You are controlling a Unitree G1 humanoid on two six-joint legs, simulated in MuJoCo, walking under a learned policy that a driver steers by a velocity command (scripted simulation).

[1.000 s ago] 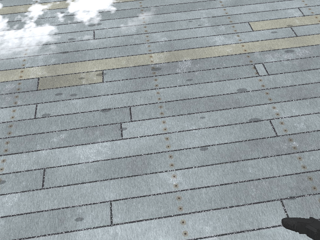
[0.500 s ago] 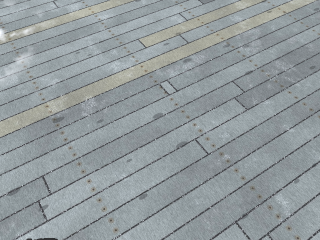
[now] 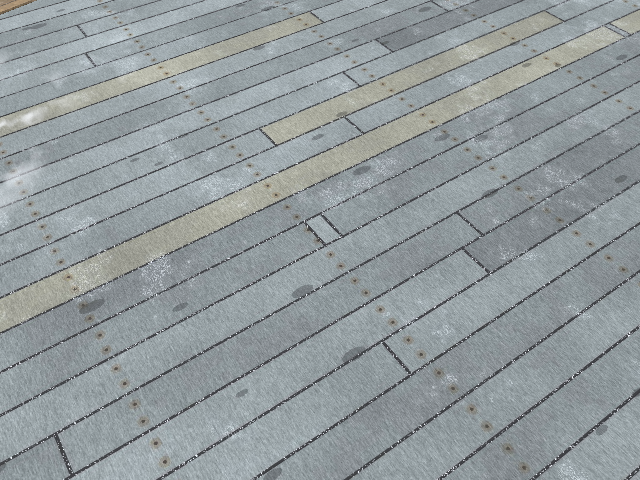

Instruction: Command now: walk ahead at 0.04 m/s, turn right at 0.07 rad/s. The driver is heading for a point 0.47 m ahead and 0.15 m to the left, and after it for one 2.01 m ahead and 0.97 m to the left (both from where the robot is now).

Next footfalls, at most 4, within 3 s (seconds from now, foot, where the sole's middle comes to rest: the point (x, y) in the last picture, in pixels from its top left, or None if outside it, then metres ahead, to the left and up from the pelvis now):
0.92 left None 0.46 0.16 -0.76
1.42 right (309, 360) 0.78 0.05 -0.76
1.92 left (146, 335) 0.85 0.44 -0.76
2.46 right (146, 219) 1.23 0.51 -0.76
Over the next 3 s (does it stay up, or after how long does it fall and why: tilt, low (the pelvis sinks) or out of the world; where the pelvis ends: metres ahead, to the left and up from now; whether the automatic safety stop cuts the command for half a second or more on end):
stays up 1.22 0.70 0.00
